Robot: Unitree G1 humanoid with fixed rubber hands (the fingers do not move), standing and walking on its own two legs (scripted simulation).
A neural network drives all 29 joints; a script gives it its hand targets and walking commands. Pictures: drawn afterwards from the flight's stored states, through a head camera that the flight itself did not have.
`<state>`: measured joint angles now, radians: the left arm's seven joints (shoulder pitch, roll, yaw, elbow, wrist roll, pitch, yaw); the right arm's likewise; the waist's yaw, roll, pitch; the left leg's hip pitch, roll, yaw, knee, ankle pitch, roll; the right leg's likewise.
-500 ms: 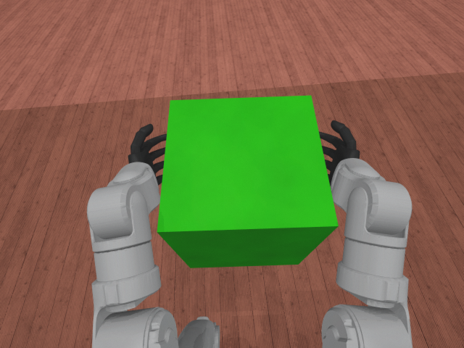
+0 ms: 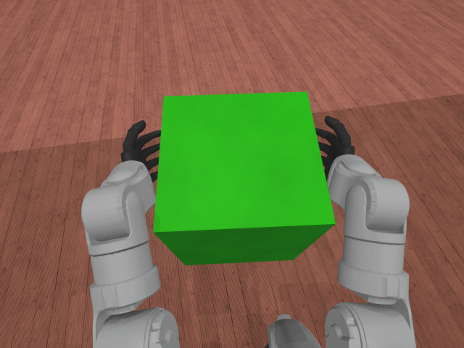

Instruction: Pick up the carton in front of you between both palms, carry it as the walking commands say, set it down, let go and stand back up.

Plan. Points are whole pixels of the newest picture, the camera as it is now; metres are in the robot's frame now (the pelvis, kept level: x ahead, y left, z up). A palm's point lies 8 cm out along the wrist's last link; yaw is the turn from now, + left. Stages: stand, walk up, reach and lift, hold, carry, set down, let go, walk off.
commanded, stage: carry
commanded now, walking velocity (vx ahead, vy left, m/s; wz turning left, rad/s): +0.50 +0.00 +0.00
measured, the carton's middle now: (237, 190) +0.36 -0.01 +0.08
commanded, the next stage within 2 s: none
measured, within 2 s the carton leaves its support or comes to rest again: neither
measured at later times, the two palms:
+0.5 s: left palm (157, 53) +0.66 +0.13 +0.17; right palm (299, 51) +0.66 -0.17 +0.17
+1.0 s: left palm out of the picture +0.97 +0.14 +0.19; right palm out of the picture +0.96 -0.16 +0.20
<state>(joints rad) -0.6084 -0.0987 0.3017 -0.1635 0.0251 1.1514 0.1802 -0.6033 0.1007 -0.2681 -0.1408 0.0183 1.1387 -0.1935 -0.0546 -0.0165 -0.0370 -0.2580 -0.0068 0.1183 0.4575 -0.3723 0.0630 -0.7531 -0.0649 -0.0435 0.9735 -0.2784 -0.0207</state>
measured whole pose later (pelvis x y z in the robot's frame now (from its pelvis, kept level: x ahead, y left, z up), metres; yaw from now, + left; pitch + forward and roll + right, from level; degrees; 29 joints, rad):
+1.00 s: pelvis +0.62 -0.02 +0.04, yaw +1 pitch +5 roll +0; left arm -0.62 -0.08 0.30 -0.12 0.02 1.18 0.18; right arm -0.62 0.11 -0.27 -0.11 0.00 1.17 -0.19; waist -0.04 -0.01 -0.08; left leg -0.14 0.00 0.10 0.42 -0.44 0.03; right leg -0.70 -0.06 -0.09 0.74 -0.20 -0.03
